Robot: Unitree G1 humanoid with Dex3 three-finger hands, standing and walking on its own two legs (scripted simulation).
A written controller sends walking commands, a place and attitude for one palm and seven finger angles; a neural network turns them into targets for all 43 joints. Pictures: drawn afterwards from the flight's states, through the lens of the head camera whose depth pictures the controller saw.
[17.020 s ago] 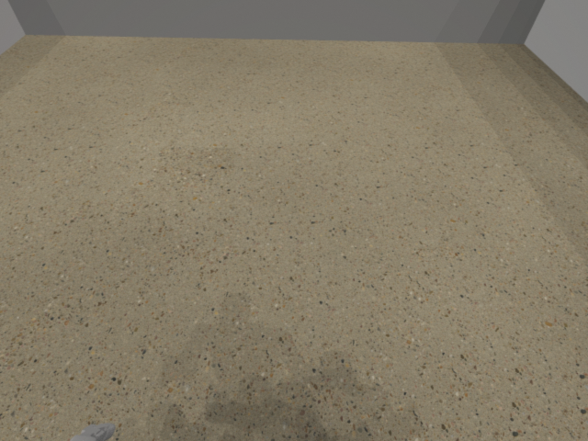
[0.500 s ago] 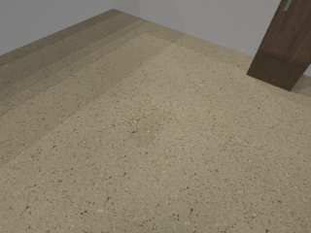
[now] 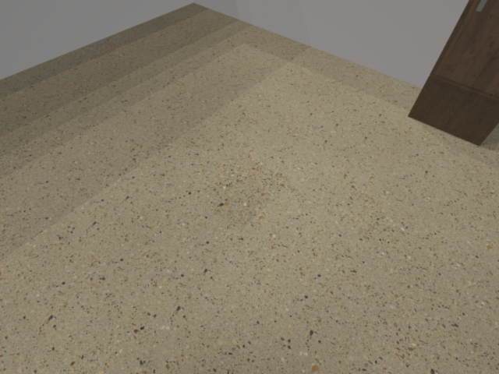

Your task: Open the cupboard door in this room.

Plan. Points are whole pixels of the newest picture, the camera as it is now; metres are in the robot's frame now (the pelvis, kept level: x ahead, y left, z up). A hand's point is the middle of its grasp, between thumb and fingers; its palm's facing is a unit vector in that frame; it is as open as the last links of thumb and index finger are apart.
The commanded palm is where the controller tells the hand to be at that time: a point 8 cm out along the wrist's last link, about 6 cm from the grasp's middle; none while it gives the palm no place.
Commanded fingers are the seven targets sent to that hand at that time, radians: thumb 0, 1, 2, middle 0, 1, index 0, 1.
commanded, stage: stand and wait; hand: left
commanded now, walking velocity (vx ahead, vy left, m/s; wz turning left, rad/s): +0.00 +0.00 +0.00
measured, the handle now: out of the picture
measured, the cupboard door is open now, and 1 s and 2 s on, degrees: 0 0 0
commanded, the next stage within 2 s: turn or walk to find it in 0.10 s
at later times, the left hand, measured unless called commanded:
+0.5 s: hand out of the picture +0.04 +0.22 -0.17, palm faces -0.11 -0.95 -0.28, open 7.4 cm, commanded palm none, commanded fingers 0.00 0.90 0.90 -0.20 -0.30 -0.20 -0.30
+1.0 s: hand out of the picture +0.11 +0.24 -0.15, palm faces -0.06 -0.93 -0.35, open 7.4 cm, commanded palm none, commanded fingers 0.00 0.90 0.90 -0.20 -0.30 -0.20 -0.30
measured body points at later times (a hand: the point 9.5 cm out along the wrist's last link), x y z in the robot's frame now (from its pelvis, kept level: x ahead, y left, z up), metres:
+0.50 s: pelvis -0.02 +0.00 +0.00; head +0.01 +0.00 +0.45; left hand +0.05 +0.27 -0.15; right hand +0.03 -0.28 -0.14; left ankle +0.00 +0.13 -0.74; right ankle -0.01 -0.12 -0.74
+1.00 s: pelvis -0.01 +0.00 +0.00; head +0.01 +0.00 +0.45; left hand +0.11 +0.29 -0.13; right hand +0.01 -0.30 -0.13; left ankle +0.00 +0.13 -0.74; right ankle -0.01 -0.12 -0.74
